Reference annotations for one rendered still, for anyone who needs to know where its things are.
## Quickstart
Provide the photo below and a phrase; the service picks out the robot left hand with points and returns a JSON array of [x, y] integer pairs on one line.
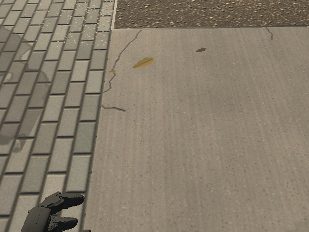
[[41, 219]]

